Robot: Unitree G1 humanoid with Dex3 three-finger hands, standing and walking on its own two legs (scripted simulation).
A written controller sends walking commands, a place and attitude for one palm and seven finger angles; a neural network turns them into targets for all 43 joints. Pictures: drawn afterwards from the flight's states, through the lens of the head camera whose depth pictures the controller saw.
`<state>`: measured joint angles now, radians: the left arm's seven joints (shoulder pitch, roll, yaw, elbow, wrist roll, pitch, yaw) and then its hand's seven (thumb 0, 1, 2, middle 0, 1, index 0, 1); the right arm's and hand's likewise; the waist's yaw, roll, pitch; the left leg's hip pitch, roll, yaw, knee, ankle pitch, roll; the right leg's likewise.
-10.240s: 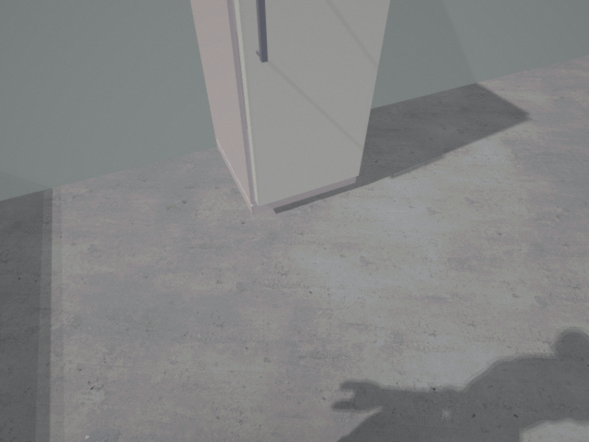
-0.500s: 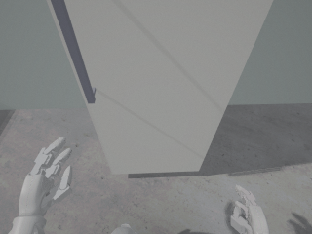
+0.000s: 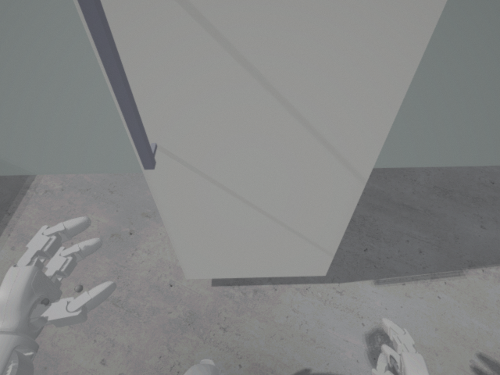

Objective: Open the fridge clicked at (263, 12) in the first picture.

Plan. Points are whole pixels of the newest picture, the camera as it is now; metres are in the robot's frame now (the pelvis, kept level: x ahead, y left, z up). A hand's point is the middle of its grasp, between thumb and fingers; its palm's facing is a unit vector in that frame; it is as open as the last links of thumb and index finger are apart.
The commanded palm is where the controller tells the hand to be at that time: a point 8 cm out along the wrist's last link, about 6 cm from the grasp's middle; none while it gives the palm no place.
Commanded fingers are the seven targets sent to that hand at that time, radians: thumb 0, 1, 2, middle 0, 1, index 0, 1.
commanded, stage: raise the hand to about handle height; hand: left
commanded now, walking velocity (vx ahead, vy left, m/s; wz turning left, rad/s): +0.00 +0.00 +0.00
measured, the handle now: (119, 65) +0.50 +0.24 +0.24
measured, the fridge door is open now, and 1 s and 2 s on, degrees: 0 0 0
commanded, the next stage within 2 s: move the hooked fingers beside the handle in 1.32 s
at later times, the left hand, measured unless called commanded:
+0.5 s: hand (33, 252) +0.23 +0.29 +0.14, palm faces +0.12 -0.99 -0.04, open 13.5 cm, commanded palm +0.21 +0.33 +0.15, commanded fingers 0.00 -0.50 0.30 -0.30 -1.20 -0.30 -1.20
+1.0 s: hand (17, 211) +0.26 +0.29 +0.19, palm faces +0.11 -0.99 -0.04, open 14.0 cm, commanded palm +0.23 +0.34 +0.19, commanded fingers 0.00 -0.50 0.30 -0.30 -1.20 -0.30 -1.20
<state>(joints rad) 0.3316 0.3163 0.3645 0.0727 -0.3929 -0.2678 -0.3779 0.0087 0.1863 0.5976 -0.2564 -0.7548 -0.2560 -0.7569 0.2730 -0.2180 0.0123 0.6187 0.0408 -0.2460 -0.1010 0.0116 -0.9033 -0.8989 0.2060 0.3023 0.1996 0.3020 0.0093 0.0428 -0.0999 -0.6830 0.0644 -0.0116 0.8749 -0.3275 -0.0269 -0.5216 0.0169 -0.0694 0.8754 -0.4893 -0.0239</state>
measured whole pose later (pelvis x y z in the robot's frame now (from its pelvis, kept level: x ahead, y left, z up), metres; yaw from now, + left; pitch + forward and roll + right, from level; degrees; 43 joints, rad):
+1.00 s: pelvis -0.01 +0.01 +0.04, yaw +1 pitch -1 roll -1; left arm -0.05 0.44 0.43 0.18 -0.36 0.07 -0.41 -0.01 -0.50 0.30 -0.30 -1.20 -0.30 -1.20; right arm 0.25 -0.26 0.07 0.61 0.08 -0.24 -0.13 0.01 -0.90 -0.90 0.20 0.30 0.20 0.30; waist 0.04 0.06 -0.03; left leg -0.36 0.04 0.00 0.56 -0.18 -0.01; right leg -0.19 0.00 -0.07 0.54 -0.33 -0.01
